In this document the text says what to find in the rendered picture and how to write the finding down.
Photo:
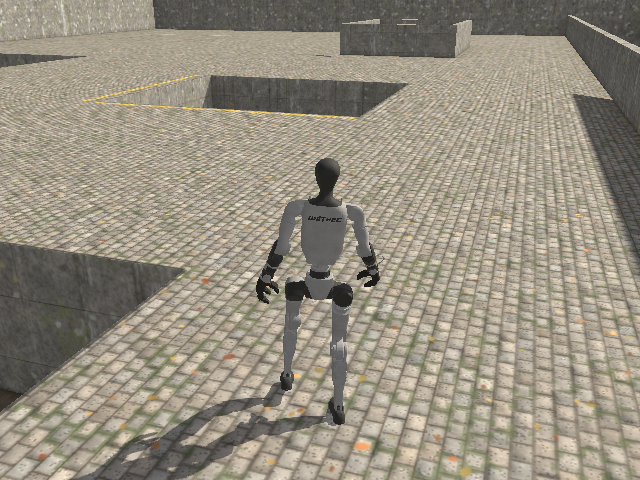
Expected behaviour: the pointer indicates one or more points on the robot right hand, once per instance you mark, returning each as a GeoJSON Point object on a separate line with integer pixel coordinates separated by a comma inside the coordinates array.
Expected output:
{"type": "Point", "coordinates": [373, 282]}

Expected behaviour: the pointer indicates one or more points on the left robot thigh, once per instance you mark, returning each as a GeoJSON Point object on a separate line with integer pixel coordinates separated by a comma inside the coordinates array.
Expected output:
{"type": "Point", "coordinates": [295, 289]}

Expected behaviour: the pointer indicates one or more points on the robot right forearm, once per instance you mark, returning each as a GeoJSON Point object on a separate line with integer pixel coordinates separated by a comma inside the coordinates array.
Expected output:
{"type": "Point", "coordinates": [370, 262]}

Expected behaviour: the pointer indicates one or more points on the robot left upper arm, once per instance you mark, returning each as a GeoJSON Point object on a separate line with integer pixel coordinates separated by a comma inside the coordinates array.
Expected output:
{"type": "Point", "coordinates": [292, 210]}

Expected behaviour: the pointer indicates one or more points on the right robot thigh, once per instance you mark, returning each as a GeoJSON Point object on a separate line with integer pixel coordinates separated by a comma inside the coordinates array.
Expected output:
{"type": "Point", "coordinates": [341, 307]}

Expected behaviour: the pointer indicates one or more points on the robot left forearm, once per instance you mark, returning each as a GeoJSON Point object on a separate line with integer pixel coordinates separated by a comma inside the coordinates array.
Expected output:
{"type": "Point", "coordinates": [271, 265]}

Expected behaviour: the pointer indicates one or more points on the robot thigh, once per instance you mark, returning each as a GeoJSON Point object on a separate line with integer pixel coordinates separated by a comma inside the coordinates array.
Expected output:
{"type": "Point", "coordinates": [295, 289]}
{"type": "Point", "coordinates": [341, 307]}

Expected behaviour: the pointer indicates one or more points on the robot right upper arm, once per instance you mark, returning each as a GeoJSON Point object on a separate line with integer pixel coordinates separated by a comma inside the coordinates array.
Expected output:
{"type": "Point", "coordinates": [356, 214]}

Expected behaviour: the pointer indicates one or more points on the robot left hand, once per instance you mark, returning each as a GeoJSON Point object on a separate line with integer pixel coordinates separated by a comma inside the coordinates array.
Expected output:
{"type": "Point", "coordinates": [261, 287]}

